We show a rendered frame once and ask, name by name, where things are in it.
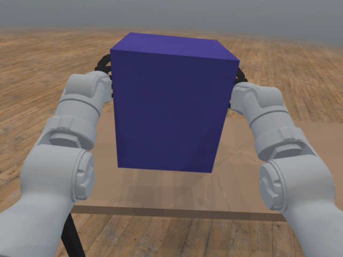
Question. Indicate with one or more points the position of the left robot hand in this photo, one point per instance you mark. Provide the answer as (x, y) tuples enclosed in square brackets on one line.
[(102, 67)]

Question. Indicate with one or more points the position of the robot right forearm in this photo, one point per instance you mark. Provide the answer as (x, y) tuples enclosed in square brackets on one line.
[(273, 129)]

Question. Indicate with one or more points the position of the robot left upper arm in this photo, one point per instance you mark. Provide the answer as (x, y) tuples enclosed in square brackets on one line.
[(54, 179)]

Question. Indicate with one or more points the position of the table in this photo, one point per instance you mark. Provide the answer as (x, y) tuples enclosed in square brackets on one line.
[(230, 192)]

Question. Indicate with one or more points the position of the robot left forearm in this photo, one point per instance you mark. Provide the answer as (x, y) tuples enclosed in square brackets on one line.
[(76, 117)]

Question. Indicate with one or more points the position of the robot right upper arm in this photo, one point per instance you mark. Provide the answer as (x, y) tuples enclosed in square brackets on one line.
[(301, 189)]

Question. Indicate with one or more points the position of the carton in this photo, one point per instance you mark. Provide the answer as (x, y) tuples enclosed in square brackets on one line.
[(171, 95)]

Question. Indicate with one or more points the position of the right robot hand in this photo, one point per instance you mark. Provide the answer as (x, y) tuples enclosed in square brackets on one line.
[(241, 78)]

